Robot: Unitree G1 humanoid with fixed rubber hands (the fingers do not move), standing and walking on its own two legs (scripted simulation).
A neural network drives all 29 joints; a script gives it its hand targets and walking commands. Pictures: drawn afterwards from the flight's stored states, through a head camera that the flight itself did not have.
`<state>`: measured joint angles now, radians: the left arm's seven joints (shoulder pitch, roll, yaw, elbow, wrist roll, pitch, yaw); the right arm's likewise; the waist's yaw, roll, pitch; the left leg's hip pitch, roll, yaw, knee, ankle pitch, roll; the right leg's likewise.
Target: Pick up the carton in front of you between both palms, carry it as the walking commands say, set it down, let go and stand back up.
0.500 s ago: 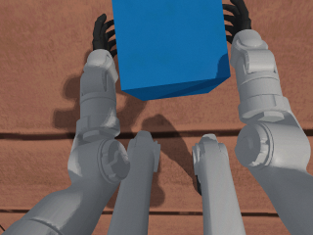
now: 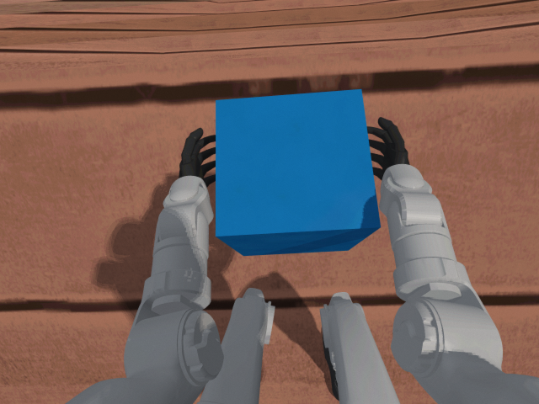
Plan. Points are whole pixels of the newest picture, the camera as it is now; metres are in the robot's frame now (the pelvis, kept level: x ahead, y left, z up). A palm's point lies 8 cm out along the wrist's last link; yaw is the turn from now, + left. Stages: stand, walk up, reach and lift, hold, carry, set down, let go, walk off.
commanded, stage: reach and lift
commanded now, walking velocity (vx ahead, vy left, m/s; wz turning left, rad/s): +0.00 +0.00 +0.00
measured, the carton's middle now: (292, 187) +0.44 +0.02 -0.11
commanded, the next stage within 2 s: hold in 1.78 s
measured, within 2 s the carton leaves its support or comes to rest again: neither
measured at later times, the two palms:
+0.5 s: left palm (155, 162) +0.38 +0.16 +0.11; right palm (448, 160) +0.38 -0.14 +0.11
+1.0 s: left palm (111, 150) +0.35 +0.16 +0.20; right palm (514, 155) +0.35 -0.14 +0.19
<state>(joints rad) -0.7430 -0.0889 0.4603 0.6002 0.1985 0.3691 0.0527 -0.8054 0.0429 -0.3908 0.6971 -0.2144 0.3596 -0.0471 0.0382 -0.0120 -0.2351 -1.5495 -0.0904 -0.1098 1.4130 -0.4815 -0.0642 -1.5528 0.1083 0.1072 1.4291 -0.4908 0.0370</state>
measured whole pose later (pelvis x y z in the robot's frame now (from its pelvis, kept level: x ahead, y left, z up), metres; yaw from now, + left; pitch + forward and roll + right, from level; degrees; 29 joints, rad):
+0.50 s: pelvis +0.05 +0.01 +0.13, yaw +0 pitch +17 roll +0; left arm -0.38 -0.15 0.34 0.52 0.21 0.36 0.03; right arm -0.39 0.13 -0.32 0.55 -0.21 0.36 -0.04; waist 0.02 0.00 -0.18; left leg -0.76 -0.07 -0.13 0.82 -0.35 -0.03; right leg -0.76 0.07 0.14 0.83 -0.36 0.02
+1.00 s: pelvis +0.05 +0.01 +0.17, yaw +0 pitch -3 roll +0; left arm -0.30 -0.16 0.29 0.41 0.29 0.61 0.00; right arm -0.30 0.16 -0.29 0.41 -0.29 0.61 -0.01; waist 0.00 0.00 -0.04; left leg -0.19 -0.04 -0.14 0.47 -0.23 -0.02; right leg -0.19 0.05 0.14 0.48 -0.24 0.01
